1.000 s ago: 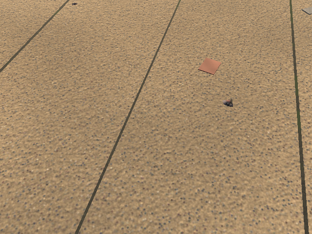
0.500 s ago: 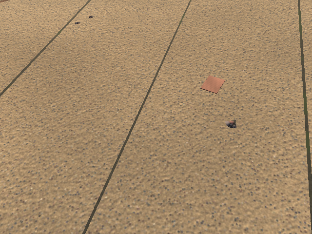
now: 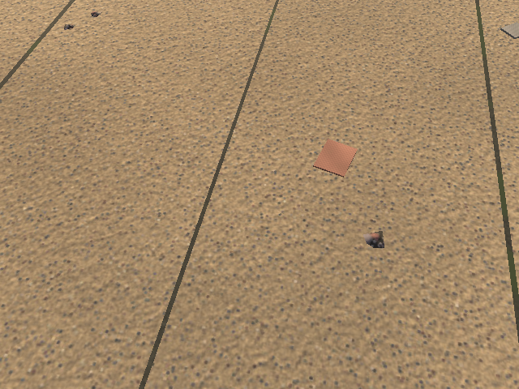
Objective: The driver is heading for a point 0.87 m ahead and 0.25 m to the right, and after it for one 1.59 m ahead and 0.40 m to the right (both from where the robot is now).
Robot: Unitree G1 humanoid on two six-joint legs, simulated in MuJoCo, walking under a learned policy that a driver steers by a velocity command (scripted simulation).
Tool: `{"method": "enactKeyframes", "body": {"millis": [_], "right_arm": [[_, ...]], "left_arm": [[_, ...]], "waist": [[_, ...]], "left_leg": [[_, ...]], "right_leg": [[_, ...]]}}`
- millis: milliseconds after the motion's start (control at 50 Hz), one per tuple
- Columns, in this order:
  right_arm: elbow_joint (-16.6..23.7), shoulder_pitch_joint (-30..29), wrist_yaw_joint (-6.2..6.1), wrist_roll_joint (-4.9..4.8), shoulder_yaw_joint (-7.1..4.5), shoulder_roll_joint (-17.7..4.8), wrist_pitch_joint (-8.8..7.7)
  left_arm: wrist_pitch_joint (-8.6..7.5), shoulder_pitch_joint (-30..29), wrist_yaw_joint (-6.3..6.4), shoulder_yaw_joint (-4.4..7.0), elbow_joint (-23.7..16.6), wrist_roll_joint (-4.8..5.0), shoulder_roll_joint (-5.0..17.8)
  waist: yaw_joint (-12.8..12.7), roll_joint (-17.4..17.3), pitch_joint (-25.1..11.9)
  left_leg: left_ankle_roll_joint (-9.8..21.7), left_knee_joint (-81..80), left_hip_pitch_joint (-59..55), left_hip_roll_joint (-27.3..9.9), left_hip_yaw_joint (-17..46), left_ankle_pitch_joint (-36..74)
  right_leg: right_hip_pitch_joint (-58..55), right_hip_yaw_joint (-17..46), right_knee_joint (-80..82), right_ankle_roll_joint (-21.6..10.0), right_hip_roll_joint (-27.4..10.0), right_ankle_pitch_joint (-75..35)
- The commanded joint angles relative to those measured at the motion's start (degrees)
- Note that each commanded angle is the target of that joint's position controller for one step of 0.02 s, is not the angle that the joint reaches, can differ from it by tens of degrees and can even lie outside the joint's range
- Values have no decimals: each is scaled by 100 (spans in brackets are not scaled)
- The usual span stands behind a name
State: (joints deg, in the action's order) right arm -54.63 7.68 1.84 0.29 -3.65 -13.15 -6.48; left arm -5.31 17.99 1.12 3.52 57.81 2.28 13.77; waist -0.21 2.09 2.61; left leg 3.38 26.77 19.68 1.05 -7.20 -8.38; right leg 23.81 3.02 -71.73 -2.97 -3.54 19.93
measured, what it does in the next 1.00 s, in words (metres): walks ahead, turning right: right foot, then left foot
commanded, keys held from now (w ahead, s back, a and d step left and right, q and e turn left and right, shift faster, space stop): w+e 0.66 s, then w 0.34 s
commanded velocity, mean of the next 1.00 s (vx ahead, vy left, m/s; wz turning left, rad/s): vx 0.50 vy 0.00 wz -0.44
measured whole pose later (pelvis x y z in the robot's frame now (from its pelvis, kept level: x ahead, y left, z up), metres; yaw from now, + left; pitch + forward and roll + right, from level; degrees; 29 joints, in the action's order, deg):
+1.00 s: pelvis +0.58 -0.13 -0.01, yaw -27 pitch +2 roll +1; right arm -46.0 5.4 2.2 -0.2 -3.3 -15.0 -7.7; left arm -3.5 20.0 0.7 3.8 47.5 1.3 15.4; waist -1.7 1.2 0.4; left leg 2.7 31.5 25.4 1.9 -2.0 -8.9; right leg 13.7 7.9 -58.3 -3.0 4.0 28.8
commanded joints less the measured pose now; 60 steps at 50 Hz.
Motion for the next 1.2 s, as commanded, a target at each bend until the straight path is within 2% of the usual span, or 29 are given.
{"method": "enactKeyframes", "body": {"millis": [20,80,140,220,300,360,400,420,440,460,480,500,520,560,640,740,840,880,900,920,940,960,980,1000,1020,1040,1060,1100,1200], "right_arm": [[36,212,-14,62,-64,-337,-111],[-54,304,-124,61,-127,-586,-126],[-84,502,-235,88,-155,-703,-87],[-70,811,-322,36,-178,-856,-23],[-135,1269,-339,-47,-231,-983,137],[-14,1099,-360,-108,-299,-1197,254],[98,869,-384,-144,-328,-1346,342],[171,822,-388,-137,-298,-1301,333],[433,1181,-333,75,-101,-573,221],[665,1101,-235,-75,1,-464,-70],[854,278,-171,-319,-109,-861,-245],[899,121,-166,-340,-91,-827,-315],[785,179,-216,-203,-118,-835,-308],[746,403,-237,-87,-215,-930,-127],[1001,-67,-277,55,-174,-683,59],[1219,-972,-162,-16,-41,-478,-5],[1413,-1289,-11,-67,-69,-764,-127],[1379,-1013,12,-70,-106,-876,-176],[1248,-544,1,-50,-169,-983,-197],[1051,243,-21,15,-266,-1205,-216],[943,1197,-31,61,-346,-1554,-208],[671,1665,34,32,-416,-1742,-141],[710,1565,50,-140,-274,-1199,-121],[803,1121,21,-145,-194,-949,-76],[893,751,11,-64,-143,-887,-32],[915,555,12,-7,-104,-784,-22],[912,491,6,41,-66,-715,-34],[834,573,-8,-4,-64,-736,-57],[675,904,-129,-78,-132,-1039,6]], "left_arm": [[139,466,38,132,-228,23,159],[273,-44,44,175,-500,-28,217],[241,-518,-35,192,-703,-83,256],[191,-1377,-199,102,-1024,-118,145],[195,-2051,-364,33,-1424,-97,100],[218,-1910,-468,121,-1627,-73,324],[231,-763,-467,355,-1451,-35,764],[251,186,-371,579,-1216,-37,1188],[281,538,-262,730,-1123,-51,1859],[197,608,-289,638,-1305,-136,1824],[144,610,-321,498,-1271,-201,1350],[97,276,-314,433,-1294,-166,1108],[76,-235,-310,364,-1427,-136,895],[58,-684,-267,278,-1611,-201,672],[28,-376,-109,350,-1602,-147,1006],[68,42,-37,310,-1488,-134,918],[99,400,-33,297,-1286,-136,935],[151,350,-9,315,-1282,-155,1010],[171,230,-5,297,-1322,-153,989],[172,135,-20,230,-1391,-184,838],[152,347,-13,129,-1496,-283,607],[58,1138,-36,36,-1464,-94,247],[17,778,-40,113,-1415,-14,795],[-2,97,-58,155,-1581,-7,986],[-12,-251,-50,140,-1667,-94,924],[-12,-368,-48,159,-1713,-174,861],[11,-273,-58,169,-1715,-182,787],[63,-127,-56,140,-1687,-162,604],[76,-886,-56,54,-1940,-210,422]], "waist": [[-77,-659,-408],[-122,-562,-44],[-37,-452,63],[245,-332,232],[478,-319,417],[192,-630,118],[-513,-797,-574],[-975,-572,-1082],[-586,863,-1546],[-438,903,-2481],[-717,320,-1977],[-531,163,-1314],[-228,-245,-940],[143,-143,-719],[125,-82,-457],[-320,298,-277],[-426,398,-122],[-238,536,-150],[38,524,-362],[389,366,-964],[620,-404,-1867],[332,-2263,-2329],[530,-1499,-1796],[557,-929,-1003],[405,-458,-616],[262,-415,-390],[116,-577,-403],[24,-741,-444],[182,-562,-288]], "left_leg": [[761,-1818,-800,-1616,1445,124],[795,-2092,-669,-1632,903,393],[732,-2117,-1003,-1587,453,719],[582,-2106,-1398,-1548,-131,992],[524,-1704,-2348,-1783,-404,1504],[362,-861,-2667,-1870,-651,3768],[180,819,-2461,-1737,-799,5152],[-79,2292,-1522,-1513,-847,4276],[-411,4448,873,-734,-710,-290],[-466,5601,2133,108,753,-2656],[-288,5696,2799,-191,1227,-2210],[-160,5281,2896,-445,1173,-1681],[-170,4796,2488,-696,1174,-1313],[-271,4165,1645,-936,1206,-997],[-625,2905,1637,-796,1007,-232],[-603,782,1201,-423,833,1518],[-276,206,1337,-360,914,1056],[-92,87,1035,-275,809,563],[51,-116,401,-129,655,562],[294,48,-812,-350,852,818],[771,256,-2573,-1365,2115,869],[1548,-641,-4039,-2343,4757,-577],[1345,-974,-3849,-2248,4997,-1860],[1087,-1059,-3071,-2066,4121,-1789],[983,-1177,-2276,-1850,3500,-1167],[975,-1308,-1737,-1665,3107,-587],[936,-1419,-1436,-1502,2795,-159],[985,-1601,-1240,-1360,2351,419],[940,-1850,-1311,-1241,1589,1391]], "right_leg": [[733,337,72,-132,-587,-400],[1307,389,562,-55,-645,-929],[1794,416,1388,48,-569,-1791],[1768,-134,2617,51,-455,-2476],[2062,-512,3264,-71,-318,-2013],[1311,-963,3436,-328,109,-1177],[-290,-1193,3667,-636,620,-971],[-1927,-814,4024,-890,656,-1301],[-3903,1793,4106,-1623,-810,-1155],[-4833,4603,5258,-2383,-1691,-368],[-4661,3976,5551,-1961,-1522,-632],[-3873,3054,5497,-1734,-1308,-1095],[-2919,2346,5506,-1541,-1031,-1626],[-1755,1720,5718,-1408,-719,-2234],[-1113,1213,5918,-1398,-472,-2738],[-1047,824,5877,-998,-208,-1896],[-1955,1336,5388,-926,-719,-1886],[-2223,1449,5097,-823,-834,-2519],[-2243,1322,4634,-717,-656,-3366],[-1926,1055,3634,-558,-318,-3736],[-756,644,1867,-301,218,-2339],[1225,451,176,51,975,1191],[1970,860,-404,13,656,1257],[2226,654,-405,-19,383,701],[2029,411,-156,-17,106,229],[1840,344,209,1,-79,-69],[1524,322,444,10,-226,-243],[1346,185,819,84,-307,-326],[1658,-37,2310,319,-371,-1540]]}}
Velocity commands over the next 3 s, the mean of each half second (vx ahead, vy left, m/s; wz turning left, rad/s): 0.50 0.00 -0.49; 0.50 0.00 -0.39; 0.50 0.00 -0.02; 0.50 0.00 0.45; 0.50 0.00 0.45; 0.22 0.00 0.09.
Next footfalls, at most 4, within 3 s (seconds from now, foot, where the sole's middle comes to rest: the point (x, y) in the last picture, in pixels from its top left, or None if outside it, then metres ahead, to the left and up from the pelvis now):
0.42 right None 0.39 -0.18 -0.77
0.92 left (301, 290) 0.73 -0.09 -0.77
1.46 right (416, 246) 0.88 -0.45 -0.77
2.00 left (351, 160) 1.23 -0.29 -0.77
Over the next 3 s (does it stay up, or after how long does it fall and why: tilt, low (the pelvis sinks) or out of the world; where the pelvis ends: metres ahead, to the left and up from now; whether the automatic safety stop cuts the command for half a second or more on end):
stays up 1.51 -0.40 0.00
